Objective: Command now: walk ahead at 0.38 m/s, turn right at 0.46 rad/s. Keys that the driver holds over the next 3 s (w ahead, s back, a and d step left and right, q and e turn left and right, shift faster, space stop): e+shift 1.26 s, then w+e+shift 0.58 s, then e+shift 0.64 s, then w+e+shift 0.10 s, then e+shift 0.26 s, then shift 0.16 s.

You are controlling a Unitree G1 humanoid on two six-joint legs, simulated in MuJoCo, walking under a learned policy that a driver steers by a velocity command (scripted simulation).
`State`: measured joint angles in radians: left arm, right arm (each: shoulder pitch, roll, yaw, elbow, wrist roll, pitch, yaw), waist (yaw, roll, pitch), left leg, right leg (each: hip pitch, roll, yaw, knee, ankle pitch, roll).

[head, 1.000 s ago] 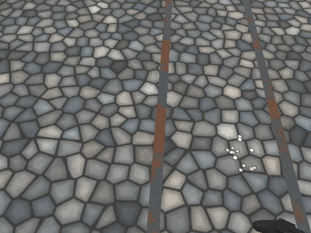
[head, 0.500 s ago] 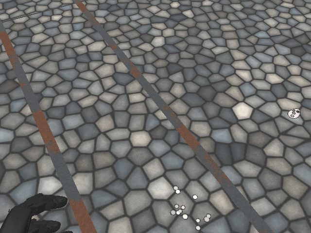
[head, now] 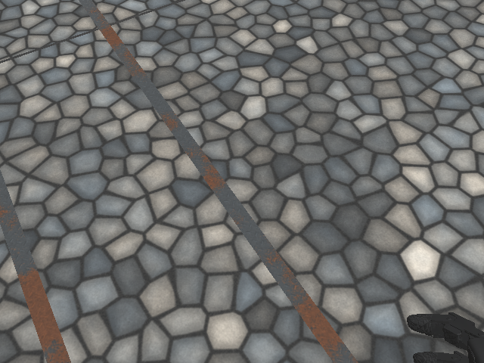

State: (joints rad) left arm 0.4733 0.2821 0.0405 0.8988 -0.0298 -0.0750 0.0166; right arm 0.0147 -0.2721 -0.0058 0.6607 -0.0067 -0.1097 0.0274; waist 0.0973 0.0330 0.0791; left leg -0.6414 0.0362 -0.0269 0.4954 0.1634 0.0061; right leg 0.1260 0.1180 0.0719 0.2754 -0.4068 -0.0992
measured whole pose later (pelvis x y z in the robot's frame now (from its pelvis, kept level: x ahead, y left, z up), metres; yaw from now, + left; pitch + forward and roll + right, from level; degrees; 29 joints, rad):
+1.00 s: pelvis +0.23 +0.00 +0.01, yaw -52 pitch +2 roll +2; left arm 0.11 0.35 0.11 0.54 -0.03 0.06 0.02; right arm 0.09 -0.29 -0.09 0.73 -0.02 -0.01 0.00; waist 0.00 -0.04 0.03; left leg -0.32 -0.06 -0.04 0.51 -0.21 0.01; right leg -0.48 0.15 0.23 0.88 -0.45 0.00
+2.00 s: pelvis +0.23 -0.42 +0.01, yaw -108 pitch +2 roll +2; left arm 0.13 0.37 0.07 0.66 -0.04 -0.01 -0.03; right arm 0.32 -0.32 -0.07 0.77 -0.01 -0.06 -0.03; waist -0.05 -0.06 0.05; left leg -0.10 0.02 0.19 0.40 -0.32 -0.01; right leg -0.63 -0.02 -0.02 1.16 -0.29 -0.05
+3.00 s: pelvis +0.11 -0.79 +0.02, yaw -164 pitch +2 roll +1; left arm 0.07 0.30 0.06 0.54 -0.02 0.04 -0.02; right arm 0.24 -0.32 -0.07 0.74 0.02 0.01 -0.02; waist -0.08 -0.01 0.09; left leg -0.12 0.04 0.18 0.39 -0.30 0.00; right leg -0.55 -0.06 0.02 0.77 -0.26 0.06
